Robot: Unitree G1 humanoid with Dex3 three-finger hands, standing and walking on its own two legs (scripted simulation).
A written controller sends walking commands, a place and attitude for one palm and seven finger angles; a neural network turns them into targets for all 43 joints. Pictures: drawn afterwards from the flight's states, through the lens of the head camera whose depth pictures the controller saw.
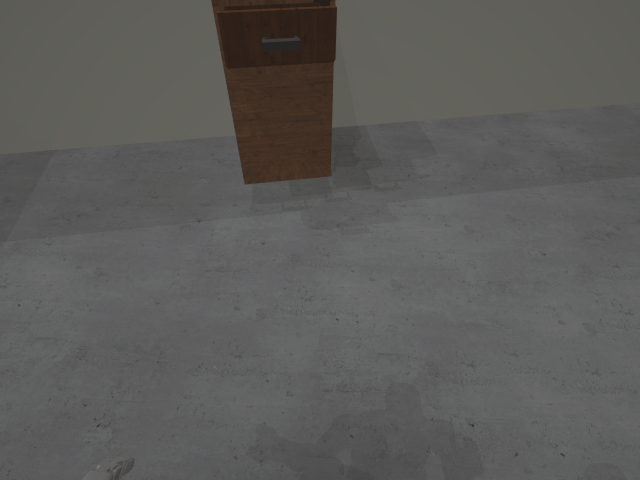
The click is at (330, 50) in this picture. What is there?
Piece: drawer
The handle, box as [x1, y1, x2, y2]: [262, 36, 300, 50]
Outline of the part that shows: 299,38 294,36 293,38 265,39 263,37 262,47 263,50 300,48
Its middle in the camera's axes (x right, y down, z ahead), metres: -0.14 -0.66 +1.29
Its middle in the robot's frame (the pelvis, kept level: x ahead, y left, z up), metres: +1.40 +0.20 -0.02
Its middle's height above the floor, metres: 0.74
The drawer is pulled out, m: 0.16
